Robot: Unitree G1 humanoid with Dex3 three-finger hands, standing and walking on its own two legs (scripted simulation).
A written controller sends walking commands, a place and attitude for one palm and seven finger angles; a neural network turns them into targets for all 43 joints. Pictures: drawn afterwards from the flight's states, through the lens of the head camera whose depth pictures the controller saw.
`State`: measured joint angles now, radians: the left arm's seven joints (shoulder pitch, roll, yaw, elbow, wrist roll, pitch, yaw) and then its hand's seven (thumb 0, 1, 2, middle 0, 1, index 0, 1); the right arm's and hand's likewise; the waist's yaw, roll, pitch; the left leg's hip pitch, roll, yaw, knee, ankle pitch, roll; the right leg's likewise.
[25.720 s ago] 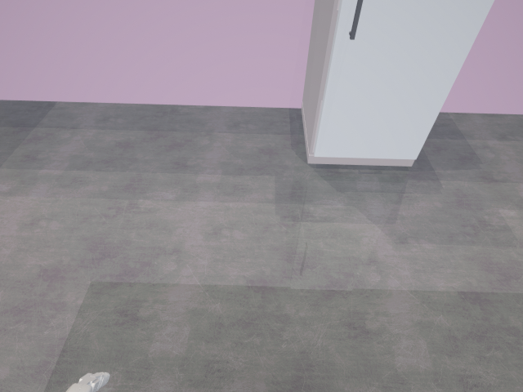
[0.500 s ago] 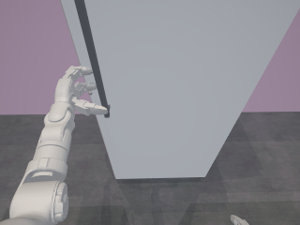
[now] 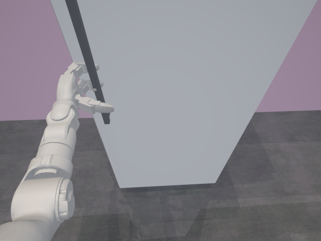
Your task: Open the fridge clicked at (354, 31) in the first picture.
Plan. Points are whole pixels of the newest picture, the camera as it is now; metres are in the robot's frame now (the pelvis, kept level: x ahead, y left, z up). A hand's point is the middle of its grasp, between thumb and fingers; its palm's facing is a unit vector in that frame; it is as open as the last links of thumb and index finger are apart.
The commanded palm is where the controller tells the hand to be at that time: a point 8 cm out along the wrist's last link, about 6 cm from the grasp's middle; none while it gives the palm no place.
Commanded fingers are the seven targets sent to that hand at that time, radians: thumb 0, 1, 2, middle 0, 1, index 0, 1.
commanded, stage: slide the fingers in behind the handle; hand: left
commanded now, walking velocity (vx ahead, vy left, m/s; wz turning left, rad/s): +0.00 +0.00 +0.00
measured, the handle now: (91, 61) +0.49 +0.17 +0.20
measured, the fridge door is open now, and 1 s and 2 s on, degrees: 0 0 0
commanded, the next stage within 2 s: grip the handle and tug to test in 1.78 s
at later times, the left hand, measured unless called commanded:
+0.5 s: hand (94, 94) +0.44 +0.17 +0.15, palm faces +0.06 -1.00 -0.01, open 14.0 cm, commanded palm +0.41 +0.22 +0.15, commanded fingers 0.00 -0.50 0.30 -0.30 -1.20 -0.30 -1.20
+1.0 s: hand (98, 94) +0.43 +0.16 +0.15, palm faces +0.07 -1.00 +0.00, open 14.0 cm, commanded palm +0.41 +0.20 +0.15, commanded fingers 0.00 -0.50 0.30 -0.30 -1.20 -0.30 -1.20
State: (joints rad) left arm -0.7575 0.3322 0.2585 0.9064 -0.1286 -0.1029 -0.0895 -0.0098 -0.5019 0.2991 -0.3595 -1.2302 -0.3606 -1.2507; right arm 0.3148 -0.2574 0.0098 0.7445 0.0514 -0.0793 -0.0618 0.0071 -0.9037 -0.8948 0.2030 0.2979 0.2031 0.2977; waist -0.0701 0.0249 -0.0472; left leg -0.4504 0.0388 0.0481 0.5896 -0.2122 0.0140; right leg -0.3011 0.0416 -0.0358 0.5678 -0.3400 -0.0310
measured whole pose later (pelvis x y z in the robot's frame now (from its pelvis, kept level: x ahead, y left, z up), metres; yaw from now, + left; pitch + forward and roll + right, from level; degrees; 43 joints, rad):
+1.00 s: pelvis +0.00 +0.01 +0.00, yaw +0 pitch +3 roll -1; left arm -0.68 0.26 0.18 0.76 -0.15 -0.04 -0.03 -0.01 -0.50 0.30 -0.28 -1.19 -0.29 -1.20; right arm 0.29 -0.25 0.01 0.73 0.06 -0.07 -0.06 0.01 -0.90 -0.89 0.20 0.30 0.20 0.30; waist -0.04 0.03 -0.05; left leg -0.42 0.03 0.04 0.58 -0.21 0.02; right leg -0.26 0.04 -0.04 0.55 -0.34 -0.02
